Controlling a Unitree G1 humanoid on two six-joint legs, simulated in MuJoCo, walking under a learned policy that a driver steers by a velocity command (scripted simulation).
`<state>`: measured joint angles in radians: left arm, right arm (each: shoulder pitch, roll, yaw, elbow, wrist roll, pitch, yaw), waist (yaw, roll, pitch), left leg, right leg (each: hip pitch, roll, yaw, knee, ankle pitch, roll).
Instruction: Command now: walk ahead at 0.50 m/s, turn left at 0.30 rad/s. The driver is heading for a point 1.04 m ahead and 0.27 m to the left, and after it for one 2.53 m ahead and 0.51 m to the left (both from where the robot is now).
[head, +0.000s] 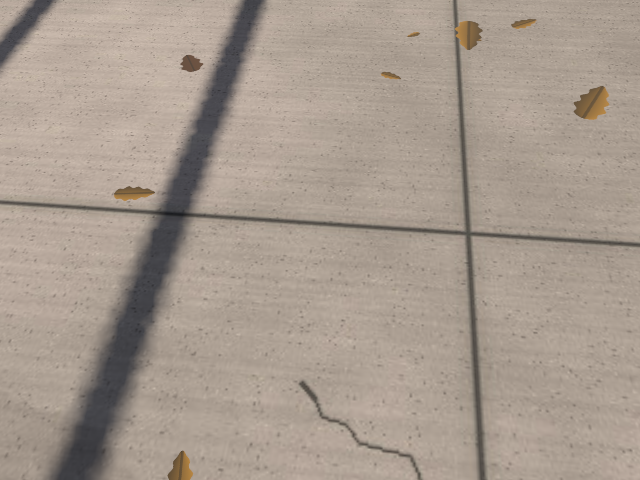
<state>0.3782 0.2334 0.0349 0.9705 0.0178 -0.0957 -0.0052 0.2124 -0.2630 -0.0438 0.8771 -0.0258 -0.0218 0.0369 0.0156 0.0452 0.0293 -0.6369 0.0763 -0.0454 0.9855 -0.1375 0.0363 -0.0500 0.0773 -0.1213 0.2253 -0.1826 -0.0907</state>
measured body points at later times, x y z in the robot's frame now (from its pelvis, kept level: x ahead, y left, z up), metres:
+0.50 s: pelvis +0.27 +0.07 +0.00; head +0.30 +0.09 +0.44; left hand +0.33 +0.35 -0.13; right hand +0.37 -0.20 -0.13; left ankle +0.25 +0.10 -0.75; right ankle +0.38 -0.10 -0.67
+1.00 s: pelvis +0.56 +0.09 +0.00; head +0.58 +0.09 +0.45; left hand +0.50 +0.36 -0.13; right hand +0.73 -0.12 -0.14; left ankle +0.49 +0.21 -0.67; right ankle +0.60 +0.03 -0.75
